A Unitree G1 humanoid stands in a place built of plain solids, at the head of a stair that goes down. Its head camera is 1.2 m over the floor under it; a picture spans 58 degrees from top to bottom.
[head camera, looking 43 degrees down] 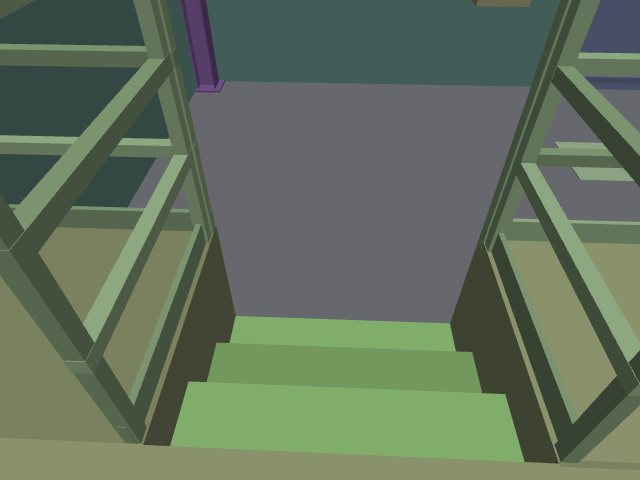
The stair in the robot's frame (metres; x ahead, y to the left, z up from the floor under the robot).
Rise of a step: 0.21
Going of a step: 0.30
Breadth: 1.12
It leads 2 degrees to the right of straight ahead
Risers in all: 4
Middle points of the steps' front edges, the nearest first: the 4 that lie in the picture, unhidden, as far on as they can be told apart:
0.45 -0.07 0.00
0.75 -0.09 -0.21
1.05 -0.10 -0.41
1.35 -0.11 -0.62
